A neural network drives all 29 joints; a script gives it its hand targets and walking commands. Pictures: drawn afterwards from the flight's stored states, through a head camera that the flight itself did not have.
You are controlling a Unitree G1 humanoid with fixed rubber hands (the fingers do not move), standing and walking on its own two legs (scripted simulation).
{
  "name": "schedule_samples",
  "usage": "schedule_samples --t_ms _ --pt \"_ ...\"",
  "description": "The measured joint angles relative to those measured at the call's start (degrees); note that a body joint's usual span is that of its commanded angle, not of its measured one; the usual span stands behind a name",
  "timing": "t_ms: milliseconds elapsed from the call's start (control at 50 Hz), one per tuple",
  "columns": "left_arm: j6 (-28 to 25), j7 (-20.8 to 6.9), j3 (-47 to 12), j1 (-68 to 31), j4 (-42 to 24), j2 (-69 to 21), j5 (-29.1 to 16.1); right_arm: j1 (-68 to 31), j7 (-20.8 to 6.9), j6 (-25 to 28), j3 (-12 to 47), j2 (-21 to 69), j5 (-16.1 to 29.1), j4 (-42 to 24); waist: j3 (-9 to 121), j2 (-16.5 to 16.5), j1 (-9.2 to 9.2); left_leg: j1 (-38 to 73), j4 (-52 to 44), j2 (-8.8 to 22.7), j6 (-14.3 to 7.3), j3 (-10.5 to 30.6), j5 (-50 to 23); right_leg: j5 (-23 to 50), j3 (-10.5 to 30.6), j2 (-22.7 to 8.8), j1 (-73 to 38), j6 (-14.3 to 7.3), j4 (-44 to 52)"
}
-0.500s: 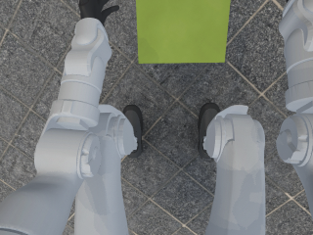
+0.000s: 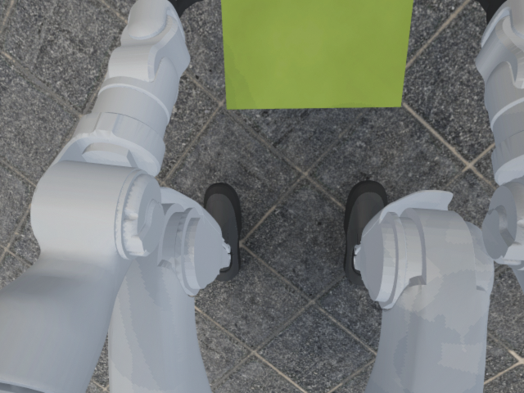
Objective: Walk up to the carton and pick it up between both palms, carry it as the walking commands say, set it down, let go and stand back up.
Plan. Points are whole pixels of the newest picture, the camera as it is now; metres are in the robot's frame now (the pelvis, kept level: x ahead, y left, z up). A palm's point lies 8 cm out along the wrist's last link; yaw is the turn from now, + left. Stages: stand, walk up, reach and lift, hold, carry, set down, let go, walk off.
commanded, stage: reach and lift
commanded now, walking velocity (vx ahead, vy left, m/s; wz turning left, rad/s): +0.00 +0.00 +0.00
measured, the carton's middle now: (312, 13) +0.53 -0.05 -0.29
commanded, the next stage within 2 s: none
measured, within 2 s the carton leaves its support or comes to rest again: leaves its support in 1.68 s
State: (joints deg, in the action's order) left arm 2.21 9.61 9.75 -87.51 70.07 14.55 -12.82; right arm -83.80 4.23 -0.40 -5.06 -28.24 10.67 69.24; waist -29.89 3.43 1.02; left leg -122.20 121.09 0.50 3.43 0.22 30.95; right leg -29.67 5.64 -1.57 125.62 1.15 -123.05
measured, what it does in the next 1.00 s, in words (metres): stands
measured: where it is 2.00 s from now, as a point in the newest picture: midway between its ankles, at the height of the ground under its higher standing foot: (291, 248)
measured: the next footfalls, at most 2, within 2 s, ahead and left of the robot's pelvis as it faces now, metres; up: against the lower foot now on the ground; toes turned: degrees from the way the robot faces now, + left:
none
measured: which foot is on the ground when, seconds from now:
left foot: down 0.00-1.00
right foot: down 0.00-1.00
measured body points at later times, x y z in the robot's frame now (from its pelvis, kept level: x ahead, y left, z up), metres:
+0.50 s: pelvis +0.00 +0.00 -0.01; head +0.38 -0.06 +0.22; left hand +0.55 +0.12 -0.21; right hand +0.53 -0.24 -0.23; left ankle +0.13 +0.14 -0.35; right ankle +0.13 -0.13 -0.35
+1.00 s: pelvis +0.00 +0.00 -0.01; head +0.38 -0.06 +0.22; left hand +0.55 +0.10 -0.21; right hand +0.54 -0.20 -0.22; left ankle +0.13 +0.14 -0.35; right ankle +0.13 -0.13 -0.35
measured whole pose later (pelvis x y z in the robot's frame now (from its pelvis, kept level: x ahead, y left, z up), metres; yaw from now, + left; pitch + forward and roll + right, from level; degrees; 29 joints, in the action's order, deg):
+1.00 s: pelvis +0.00 +0.00 -0.01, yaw +0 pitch +32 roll +4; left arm -0.4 8.4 7.3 -87.8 72.3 14.0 -13.0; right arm -90.4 2.9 -0.1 -1.0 -21.3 12.1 71.9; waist -29.4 3.5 2.5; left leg -123.1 122.2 0.4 3.7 0.4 31.2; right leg -29.7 5.7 -1.2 126.5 1.2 -124.0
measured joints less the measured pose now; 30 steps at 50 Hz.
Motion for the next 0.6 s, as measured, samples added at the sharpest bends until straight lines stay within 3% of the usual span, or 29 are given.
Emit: schedule_samples --t_ms 600 --pt "-2.21 -0.91 -2.41 -0.25 1.62 0.55 -1.92 -2.58 -0.84 0.03 3.76 2.46 1.44 0.55 0.07 0.06 0.84 -0.69 1.06 0.0 0.2 0.17 0.15 0.01 0.01 0.28 0.69 0.0 -0.91"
